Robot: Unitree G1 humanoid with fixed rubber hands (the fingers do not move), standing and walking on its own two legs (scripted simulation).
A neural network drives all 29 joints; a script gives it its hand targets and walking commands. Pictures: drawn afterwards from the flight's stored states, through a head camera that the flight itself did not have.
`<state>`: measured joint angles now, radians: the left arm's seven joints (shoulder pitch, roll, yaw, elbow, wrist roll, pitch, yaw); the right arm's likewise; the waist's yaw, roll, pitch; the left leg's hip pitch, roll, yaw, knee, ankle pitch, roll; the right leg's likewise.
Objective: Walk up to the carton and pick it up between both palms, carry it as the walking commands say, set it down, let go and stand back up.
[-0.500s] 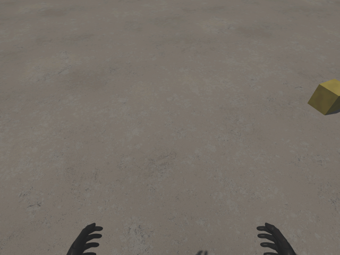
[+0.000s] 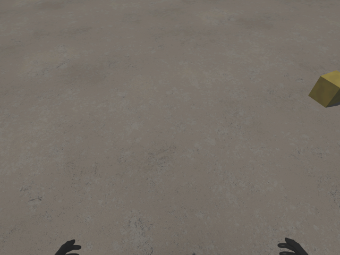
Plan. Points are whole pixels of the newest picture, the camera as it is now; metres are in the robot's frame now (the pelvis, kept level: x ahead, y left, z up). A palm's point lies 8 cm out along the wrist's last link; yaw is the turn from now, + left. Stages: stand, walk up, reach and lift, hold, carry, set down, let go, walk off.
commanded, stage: stand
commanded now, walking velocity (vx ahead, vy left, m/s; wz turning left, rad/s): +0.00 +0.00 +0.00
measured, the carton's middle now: (330, 88) +1.46 -1.32 -0.65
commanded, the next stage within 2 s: walk up in 1.44 s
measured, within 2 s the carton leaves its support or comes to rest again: neither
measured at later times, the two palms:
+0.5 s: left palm out of the picture +0.11 +0.29 -0.08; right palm out of the picture +0.11 -0.29 -0.09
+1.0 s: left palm out of the picture +0.09 +0.30 -0.08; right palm out of the picture +0.10 -0.29 -0.09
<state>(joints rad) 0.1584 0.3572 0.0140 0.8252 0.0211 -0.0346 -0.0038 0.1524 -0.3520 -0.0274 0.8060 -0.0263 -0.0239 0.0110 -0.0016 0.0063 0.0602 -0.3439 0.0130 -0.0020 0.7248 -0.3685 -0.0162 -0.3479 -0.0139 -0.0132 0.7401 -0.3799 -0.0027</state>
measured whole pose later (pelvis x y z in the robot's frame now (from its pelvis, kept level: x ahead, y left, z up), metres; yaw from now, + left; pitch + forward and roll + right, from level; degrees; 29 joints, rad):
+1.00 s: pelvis +0.00 +0.00 +0.03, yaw +1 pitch -3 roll +0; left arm 0.09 0.35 0.02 1.08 0.01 -0.02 -0.01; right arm 0.10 -0.35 -0.01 1.06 -0.02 -0.02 0.00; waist 0.00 0.02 0.06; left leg -0.13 0.02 -0.01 0.36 -0.18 -0.02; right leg -0.13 -0.01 -0.03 0.37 -0.19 0.00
